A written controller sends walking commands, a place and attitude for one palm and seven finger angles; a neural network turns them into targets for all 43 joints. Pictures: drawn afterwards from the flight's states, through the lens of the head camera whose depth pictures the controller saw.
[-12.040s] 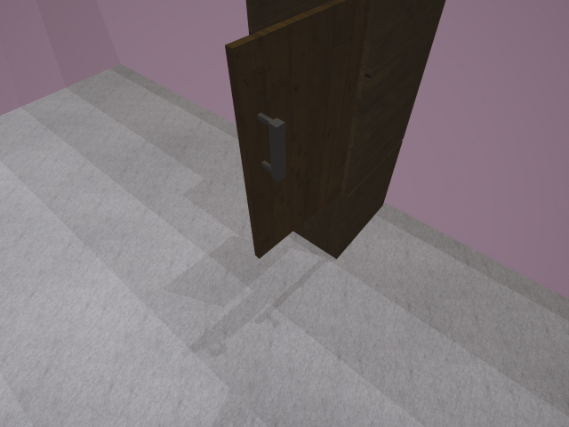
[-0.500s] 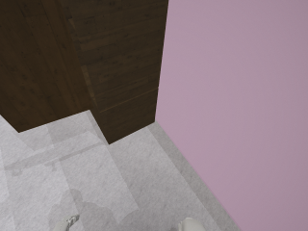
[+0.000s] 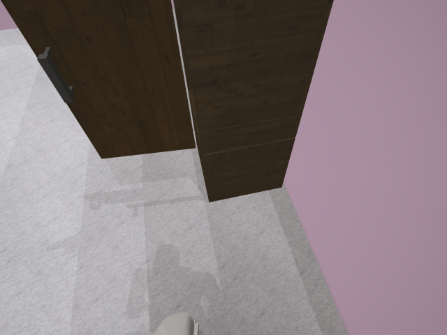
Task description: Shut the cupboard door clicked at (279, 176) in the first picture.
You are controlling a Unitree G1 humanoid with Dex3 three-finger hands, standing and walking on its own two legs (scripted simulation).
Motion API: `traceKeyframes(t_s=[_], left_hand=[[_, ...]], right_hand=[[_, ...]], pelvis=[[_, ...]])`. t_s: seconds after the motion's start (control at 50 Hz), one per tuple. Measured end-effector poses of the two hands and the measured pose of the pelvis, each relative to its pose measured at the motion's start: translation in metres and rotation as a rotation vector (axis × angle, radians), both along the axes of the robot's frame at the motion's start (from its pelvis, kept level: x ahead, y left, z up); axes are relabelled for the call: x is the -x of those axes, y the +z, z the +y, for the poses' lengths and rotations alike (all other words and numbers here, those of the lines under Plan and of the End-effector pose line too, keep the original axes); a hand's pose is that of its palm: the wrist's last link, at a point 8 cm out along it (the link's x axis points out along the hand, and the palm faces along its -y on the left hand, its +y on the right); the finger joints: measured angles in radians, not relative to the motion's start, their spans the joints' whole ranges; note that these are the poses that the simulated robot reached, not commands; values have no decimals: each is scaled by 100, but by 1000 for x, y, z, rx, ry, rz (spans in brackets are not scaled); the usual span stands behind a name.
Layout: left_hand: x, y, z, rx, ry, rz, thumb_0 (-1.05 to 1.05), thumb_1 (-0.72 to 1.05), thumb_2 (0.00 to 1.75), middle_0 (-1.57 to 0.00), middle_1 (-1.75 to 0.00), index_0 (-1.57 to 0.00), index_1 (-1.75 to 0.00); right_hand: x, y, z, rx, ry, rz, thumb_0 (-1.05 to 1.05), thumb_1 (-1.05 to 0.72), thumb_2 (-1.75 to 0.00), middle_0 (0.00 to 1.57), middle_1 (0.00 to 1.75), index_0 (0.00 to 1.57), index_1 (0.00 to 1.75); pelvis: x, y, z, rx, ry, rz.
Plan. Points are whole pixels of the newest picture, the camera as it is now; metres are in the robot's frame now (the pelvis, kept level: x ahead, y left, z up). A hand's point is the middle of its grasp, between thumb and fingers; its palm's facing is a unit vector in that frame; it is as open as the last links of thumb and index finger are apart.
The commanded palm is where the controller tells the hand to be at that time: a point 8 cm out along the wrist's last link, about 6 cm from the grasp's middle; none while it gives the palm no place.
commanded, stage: turn to face it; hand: left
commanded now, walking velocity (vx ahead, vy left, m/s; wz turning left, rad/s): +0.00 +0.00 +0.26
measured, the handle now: (59, 75) +0.71 +0.48 +0.04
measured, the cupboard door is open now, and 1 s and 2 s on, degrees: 85 85 85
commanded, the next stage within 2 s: take the last steps up to it in 0.10 s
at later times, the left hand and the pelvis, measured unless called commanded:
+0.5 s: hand out of the picture +0.06 +0.23 -0.17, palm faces +0.16 -0.96 -0.21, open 7.4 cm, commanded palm none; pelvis +0.03 +0.03 +0.00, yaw +7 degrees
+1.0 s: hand out of the picture +0.04 +0.24 -0.19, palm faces +0.35 -0.93 -0.15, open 7.4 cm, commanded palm none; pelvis +0.16 +0.11 -0.02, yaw +15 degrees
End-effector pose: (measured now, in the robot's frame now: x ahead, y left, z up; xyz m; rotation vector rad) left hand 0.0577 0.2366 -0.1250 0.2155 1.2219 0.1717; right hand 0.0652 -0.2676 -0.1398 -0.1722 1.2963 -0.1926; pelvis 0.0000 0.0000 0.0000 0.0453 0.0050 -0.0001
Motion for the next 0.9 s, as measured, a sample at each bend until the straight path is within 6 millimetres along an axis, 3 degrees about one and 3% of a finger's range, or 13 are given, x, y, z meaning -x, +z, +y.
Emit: traceKeyframes(t_s=[0.14, 0.22, 0.32, 0.42, 0.56, 0.62, 0.68, 0.76, 0.84, 0.9], left_hand=[[81, -23, 28, 17, 146, 167, 0, 91, 90, -20, -30, -20, -30], [103, -35, 45, 27, 202, 235, 1, 91, 90, -20, -30, -20, -30], [86, -27, 51, 41, 219, 179, 1, 91, 90, -19, -30, -19, -30], [51, -15, 47, 54, 196, 83, 1, 91, 90, -19, -30, -19, -30], [-9, -11, 30, 30, 141, -37, 0, 91, 90, -19, -30, -20, -30], [-16, -9, 22, 27, 174, -66, 0, 91, 90, -19, -30, -20, -30], [-9, -5, 16, 37, 216, -29, 0, 91, 90, -20, -30, -20, -30], [7, -4, 14, 60, 258, 67, 0, 92, 90, -20, -30, -20, -30], [23, -7, 16, 96, 312, 157, 0, 92, 90, -20, -30, -20, -30], [33, -14, 23, 125, 360, 221, 0, 91, 90, -20, -30, -20, -30]], right_hand=[[-90, 8, 39, 21, 175, -148, 0, -91, -90, 19, 30, 20, 30], [-114, 15, 66, 27, 235, -222, 0, -91, -90, 19, 30, 20, 30], [-106, 19, 86, 11, 263, -201, 0, -91, -90, 20, 30, 20, 30], [-75, 11, 90, -35, 237, -128, 0, -91, -90, 20, 30, 20, 30], [-32, -15, 52, -38, 146, 18, -1, -93, -90, 20, 30, 21, 30], [-24, -20, 40, -31, 156, 111, 0, -92, -90, 20, 30, 20, 30], [-34, -12, 38, -28, 161, 151, 0, -92, -90, 20, 30, 20, 30], [-64, 0, 48, -29, 174, 140, 1, -92, -90, 19, 30, 20, 30], [-108, 2, 73, -33, 221, 117, 1, -91, -90, 19, 30, 20, 30], [-151, 0, 104, -39, 277, 84, 1, -91, -90, 19, 30, 20, 30]], pelvis=[[-7, -12, 17, 18, 59, -2], [-8, -17, 28, 23, 78, -14], [-9, -7, 34, 44, 103, -17], [-17, -1, 34, 52, 121, -16], [-40, -11, 19, 18, 138, -11], [-51, -12, 17, 30, 173, -25], [-66, -4, 19, 31, 189, -21], [-88, 5, 27, 29, 211, -7], [-111, 5, 45, 31, 237, 2], [-130, 1, 65, 37, 255, 3]])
